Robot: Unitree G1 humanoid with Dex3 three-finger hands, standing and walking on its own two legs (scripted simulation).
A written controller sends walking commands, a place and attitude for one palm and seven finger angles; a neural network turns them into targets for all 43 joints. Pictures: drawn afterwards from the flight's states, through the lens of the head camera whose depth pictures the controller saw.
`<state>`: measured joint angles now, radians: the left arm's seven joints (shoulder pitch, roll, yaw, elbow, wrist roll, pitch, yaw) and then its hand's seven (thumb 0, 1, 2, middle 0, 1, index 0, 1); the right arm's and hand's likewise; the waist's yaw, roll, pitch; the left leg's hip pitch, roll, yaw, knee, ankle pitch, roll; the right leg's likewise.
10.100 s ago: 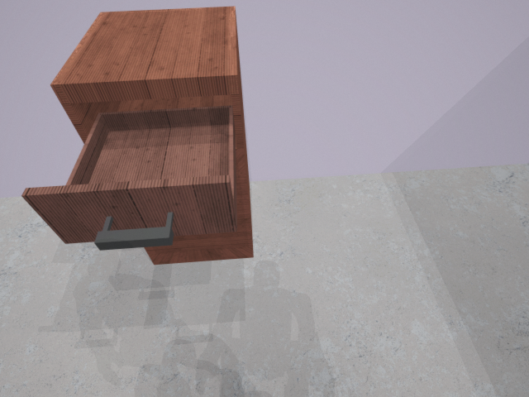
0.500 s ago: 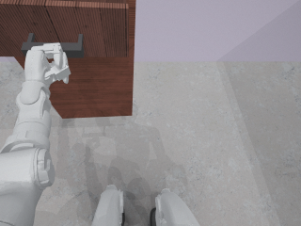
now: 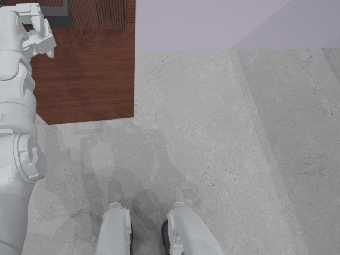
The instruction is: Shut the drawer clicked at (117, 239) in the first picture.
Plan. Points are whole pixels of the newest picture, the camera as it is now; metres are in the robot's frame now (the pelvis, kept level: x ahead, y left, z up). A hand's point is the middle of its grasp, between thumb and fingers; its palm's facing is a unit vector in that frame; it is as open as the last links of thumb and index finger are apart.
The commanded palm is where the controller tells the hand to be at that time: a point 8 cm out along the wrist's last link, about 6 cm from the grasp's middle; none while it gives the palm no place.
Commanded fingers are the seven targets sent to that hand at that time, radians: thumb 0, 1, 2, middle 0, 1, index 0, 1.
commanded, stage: push the drawer shut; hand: left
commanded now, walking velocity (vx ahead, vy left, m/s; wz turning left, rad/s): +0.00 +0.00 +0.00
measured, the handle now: (33, 8) +0.64 +0.23 +0.08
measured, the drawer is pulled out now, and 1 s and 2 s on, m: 0.03 0.00 0.00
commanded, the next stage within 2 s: pull the fist back off the drawer in 0.50 s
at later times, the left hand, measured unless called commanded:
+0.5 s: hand (43, 23) +0.60 +0.21 +0.08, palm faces +0.06 -1.00 -0.04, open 3.2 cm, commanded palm +0.64 +0.20 +0.08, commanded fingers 0.00 0.90 0.90 -1.40 -1.60 -1.40 -1.60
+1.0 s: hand (45, 24) +0.59 +0.21 +0.08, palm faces +0.06 -1.00 -0.03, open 3.2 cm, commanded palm +0.59 +0.20 +0.08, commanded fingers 0.00 0.90 0.90 -1.40 -1.60 -1.40 -1.60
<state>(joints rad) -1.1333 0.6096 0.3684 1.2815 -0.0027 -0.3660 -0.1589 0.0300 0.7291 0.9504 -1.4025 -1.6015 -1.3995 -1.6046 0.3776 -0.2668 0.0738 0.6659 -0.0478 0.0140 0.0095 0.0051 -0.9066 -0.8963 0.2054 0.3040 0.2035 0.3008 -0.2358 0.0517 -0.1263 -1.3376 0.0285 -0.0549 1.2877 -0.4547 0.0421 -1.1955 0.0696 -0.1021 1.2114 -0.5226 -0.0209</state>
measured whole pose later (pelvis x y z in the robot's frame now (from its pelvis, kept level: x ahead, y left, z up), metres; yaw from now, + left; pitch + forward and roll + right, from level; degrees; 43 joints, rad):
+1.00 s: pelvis -0.01 +0.00 -0.01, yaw -1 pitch +31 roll -9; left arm -1.31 0.73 0.35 1.32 0.05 -0.25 -0.17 0.03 0.66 0.93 -1.40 -1.60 -1.40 -1.60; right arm 0.41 -0.26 0.11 0.66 -0.06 -0.01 0.02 0.00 -0.91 -0.90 0.21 0.30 0.20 0.30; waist -0.29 0.06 -0.11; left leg -1.44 0.04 -0.08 1.33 -0.45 0.04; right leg -1.28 0.08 -0.12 1.23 -0.51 -0.02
